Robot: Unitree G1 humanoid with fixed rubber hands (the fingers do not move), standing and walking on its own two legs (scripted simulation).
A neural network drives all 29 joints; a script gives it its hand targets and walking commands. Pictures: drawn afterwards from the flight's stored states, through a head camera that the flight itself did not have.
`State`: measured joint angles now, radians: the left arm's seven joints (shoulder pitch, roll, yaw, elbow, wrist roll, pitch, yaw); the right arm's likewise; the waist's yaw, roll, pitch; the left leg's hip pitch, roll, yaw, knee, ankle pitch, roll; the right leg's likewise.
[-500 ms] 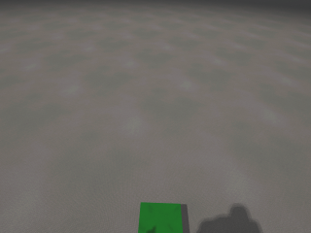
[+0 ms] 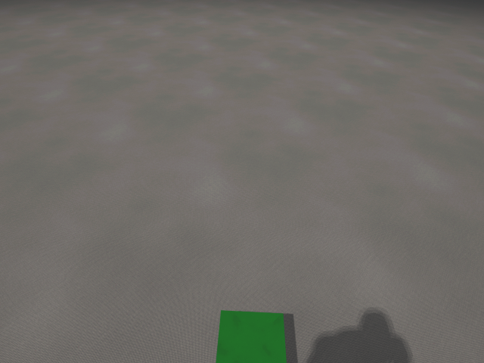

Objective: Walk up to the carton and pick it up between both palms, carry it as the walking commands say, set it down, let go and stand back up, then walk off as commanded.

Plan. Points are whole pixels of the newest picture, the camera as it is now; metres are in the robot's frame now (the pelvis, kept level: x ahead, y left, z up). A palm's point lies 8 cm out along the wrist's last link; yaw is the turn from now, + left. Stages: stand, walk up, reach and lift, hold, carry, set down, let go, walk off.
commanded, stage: stand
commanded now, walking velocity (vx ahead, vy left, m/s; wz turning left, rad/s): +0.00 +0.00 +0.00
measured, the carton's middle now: (250, 351) +0.41 -0.03 -0.69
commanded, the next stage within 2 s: walk off in 1.12 s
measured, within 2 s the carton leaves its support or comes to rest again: neither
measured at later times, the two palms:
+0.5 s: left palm out of the picture -0.08 +0.22 -0.15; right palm out of the picture -0.07 -0.22 -0.13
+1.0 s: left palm out of the picture -0.12 +0.20 -0.15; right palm out of the picture -0.10 -0.20 -0.14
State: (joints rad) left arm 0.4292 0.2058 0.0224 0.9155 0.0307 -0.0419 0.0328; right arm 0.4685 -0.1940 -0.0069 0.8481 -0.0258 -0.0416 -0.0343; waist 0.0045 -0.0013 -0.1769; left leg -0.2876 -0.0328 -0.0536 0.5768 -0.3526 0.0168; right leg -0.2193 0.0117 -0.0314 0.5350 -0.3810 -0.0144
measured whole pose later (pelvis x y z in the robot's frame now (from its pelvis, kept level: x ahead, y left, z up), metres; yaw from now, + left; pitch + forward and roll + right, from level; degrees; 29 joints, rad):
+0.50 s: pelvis -0.03 +0.00 +0.00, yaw +1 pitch +0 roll +0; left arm 0.43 0.15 0.01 1.10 0.03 0.00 0.04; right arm 0.48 -0.14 0.01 0.99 -0.02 -0.01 -0.04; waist 0.01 -0.01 -0.09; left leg -0.25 -0.04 -0.07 0.55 -0.30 0.01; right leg -0.18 0.01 -0.04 0.51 -0.34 -0.01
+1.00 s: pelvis -0.06 +0.00 +0.01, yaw +1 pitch -1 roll +0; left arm 0.40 0.11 0.01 1.17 0.02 0.00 0.04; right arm 0.44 -0.10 0.02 1.08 -0.02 -0.01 -0.04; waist 0.02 -0.01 -0.06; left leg -0.25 -0.04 -0.06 0.50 -0.24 0.01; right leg -0.19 0.00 -0.04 0.50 -0.29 -0.02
